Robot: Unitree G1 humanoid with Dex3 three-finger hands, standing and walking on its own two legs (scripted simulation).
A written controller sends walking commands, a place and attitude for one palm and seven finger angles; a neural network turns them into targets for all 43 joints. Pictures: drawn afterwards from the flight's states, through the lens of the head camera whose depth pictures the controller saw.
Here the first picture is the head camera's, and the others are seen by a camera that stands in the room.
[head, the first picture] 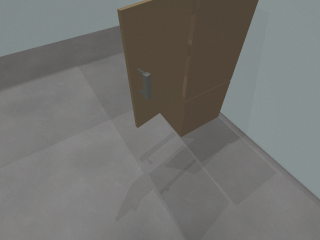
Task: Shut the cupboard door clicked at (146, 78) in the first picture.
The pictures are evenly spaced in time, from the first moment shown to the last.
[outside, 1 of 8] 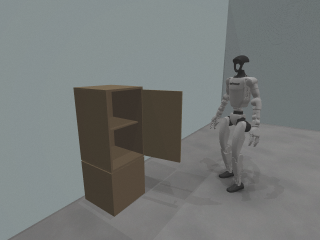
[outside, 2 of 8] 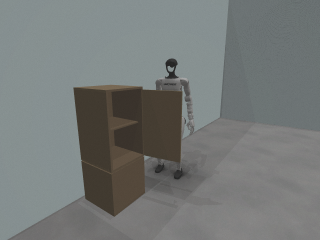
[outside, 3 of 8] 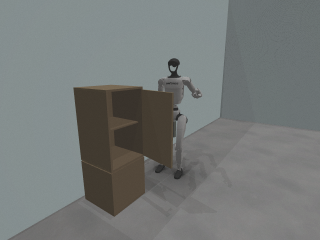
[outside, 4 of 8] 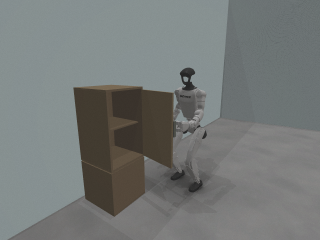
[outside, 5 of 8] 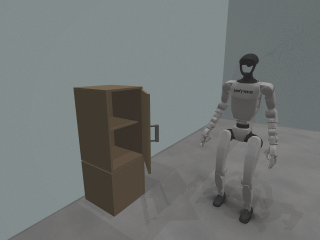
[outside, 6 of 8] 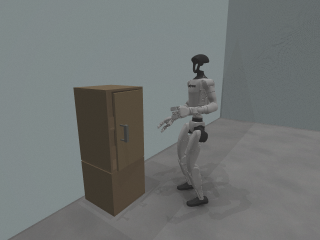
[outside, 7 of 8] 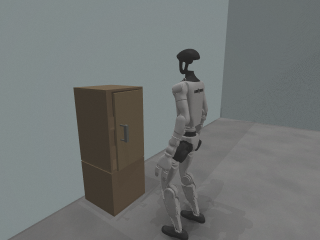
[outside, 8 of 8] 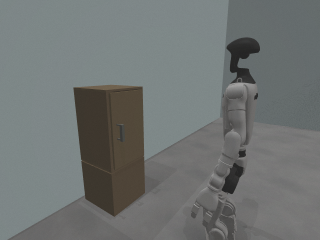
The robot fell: no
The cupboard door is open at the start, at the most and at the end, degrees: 100 100 0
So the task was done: yes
